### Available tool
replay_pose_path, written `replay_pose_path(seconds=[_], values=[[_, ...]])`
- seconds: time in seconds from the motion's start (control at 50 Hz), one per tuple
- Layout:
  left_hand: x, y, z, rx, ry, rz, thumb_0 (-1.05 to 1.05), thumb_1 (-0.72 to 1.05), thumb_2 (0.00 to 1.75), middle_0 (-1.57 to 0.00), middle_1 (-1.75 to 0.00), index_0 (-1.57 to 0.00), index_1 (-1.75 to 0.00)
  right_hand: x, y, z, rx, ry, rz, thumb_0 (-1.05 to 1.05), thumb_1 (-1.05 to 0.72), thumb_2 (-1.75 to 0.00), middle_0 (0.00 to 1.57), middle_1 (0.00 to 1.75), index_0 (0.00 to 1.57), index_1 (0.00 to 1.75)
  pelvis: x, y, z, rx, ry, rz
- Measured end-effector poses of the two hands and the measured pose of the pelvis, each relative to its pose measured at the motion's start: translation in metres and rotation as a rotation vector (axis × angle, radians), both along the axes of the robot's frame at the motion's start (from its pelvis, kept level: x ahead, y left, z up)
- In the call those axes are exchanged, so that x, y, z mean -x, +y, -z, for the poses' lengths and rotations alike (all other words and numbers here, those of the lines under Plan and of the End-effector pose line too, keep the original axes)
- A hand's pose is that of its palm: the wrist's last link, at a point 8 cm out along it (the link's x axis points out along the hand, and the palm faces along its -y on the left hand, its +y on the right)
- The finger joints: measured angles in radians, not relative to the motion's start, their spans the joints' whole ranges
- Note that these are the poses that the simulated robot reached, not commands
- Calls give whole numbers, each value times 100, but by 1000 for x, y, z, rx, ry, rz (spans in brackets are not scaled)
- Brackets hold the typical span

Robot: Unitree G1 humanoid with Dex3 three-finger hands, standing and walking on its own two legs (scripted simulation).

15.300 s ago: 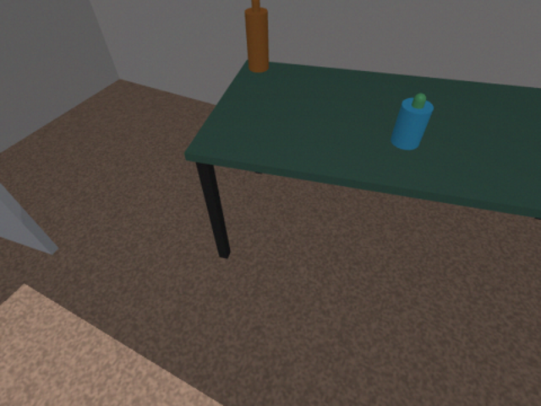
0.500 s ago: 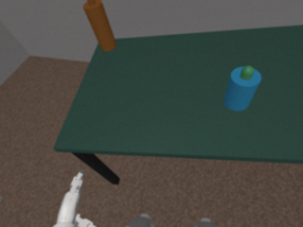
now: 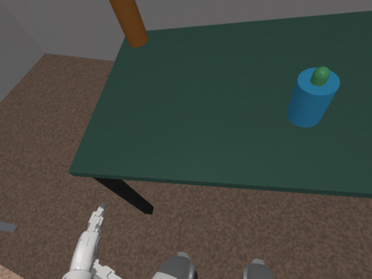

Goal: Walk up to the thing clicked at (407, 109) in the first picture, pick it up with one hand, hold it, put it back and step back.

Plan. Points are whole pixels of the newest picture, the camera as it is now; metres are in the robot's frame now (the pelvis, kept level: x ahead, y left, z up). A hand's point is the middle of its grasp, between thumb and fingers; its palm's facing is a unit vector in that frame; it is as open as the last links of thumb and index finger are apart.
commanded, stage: go down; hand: right
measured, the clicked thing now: (312, 94) +0.56 -0.21 -0.01
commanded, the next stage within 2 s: approach in 1.10 s
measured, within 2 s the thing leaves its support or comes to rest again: neither
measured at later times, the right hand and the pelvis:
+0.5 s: hand out of the picture +0.45 -0.39 +0.11, palm faces +0.24 +0.97 +0.02, open 17.6 cm; pelvis +0.00 +0.00 +0.00, yaw +0 degrees
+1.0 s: hand out of the picture +0.45 -0.40 +0.11, palm faces +0.24 +0.97 +0.02, open 17.5 cm; pelvis +0.00 +0.00 +0.00, yaw +0 degrees
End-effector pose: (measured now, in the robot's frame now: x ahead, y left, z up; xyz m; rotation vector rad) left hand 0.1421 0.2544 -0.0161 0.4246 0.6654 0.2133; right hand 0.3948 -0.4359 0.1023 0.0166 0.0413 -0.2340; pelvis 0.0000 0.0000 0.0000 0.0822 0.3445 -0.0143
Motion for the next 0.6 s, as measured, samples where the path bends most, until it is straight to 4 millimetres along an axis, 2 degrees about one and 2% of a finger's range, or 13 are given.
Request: replay_pose_path(seconds=[0.1,0.38,0.6], values=[[-4,-5,1,7,-3,13,-1,-54,6,-6,-5,-5,-5,-2,-4,1,-3,-6,3,-2,57,-3,6,5,6,4,-2,-1,1,-4,10,2],[2,-5,0,-6,16,10,-1,-54,6,-6,-4,-5,-5,-15,-6,-1,-8,-12,-2,-2,56,-2,6,4,6,4,1,-4,4,-14,24,2],[6,-3,-2,-12,16,4,-1,-54,6,-6,-4,-5,-5,-22,-7,-11,0,-18,13,-2,56,-2,7,4,6,4,4,-2,5,-15,30,-2]])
